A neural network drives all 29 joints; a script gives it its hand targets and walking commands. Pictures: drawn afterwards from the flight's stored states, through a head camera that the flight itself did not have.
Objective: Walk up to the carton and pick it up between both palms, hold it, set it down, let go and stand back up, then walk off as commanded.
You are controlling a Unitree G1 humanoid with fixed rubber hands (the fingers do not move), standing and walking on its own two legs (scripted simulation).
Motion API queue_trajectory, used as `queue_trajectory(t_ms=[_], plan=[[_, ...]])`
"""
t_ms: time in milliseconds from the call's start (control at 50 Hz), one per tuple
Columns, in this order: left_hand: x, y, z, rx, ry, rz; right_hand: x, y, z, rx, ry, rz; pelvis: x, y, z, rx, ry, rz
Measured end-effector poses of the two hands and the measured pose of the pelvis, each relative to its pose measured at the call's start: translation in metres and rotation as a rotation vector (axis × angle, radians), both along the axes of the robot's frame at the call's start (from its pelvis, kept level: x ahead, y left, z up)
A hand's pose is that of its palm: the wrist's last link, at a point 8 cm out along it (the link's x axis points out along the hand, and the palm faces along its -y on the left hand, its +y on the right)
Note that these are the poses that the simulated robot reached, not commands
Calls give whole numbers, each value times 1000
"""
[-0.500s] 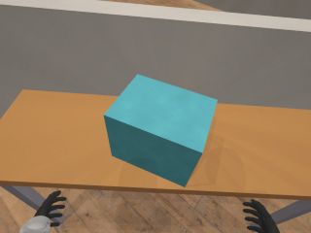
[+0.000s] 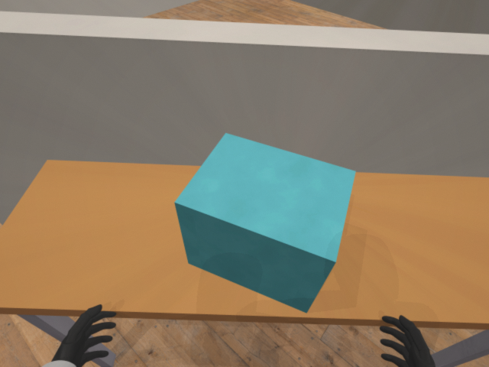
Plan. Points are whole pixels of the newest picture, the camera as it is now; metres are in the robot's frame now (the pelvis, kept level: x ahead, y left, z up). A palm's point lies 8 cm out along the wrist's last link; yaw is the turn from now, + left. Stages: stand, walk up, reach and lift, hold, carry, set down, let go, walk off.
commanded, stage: reach and lift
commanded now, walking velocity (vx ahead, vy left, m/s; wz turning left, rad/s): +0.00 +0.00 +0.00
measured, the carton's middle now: (265, 221) +0.37 +0.00 +0.02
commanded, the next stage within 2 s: none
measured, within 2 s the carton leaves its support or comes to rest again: neither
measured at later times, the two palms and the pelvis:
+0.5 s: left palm (48, 338) +0.15 +0.29 +0.03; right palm (407, 366) +0.15 -0.19 +0.02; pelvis +0.00 +0.01 +0.00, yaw +0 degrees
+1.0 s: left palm (63, 318) +0.17 +0.27 +0.06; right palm (411, 344) +0.17 -0.19 +0.06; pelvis +0.00 +0.00 +0.00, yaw +1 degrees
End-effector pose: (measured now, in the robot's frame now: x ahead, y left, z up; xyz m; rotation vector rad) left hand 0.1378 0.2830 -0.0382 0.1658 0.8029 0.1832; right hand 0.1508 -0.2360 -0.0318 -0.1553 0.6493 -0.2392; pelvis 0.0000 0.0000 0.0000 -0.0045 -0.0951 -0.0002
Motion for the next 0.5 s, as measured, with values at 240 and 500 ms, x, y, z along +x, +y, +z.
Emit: queue_trajectory(t_ms=[240, 500], plan=[[-4, -1, 17, -43, -111, -53, 7, 20, 26, 39, -134, -61, 4, 1, 1, -3, -1, 5], [13, 8, 65, -26, -330, -143, 2, 41, 49, 95, -215, -116, 3, 6, 0, -7, -25, 7]])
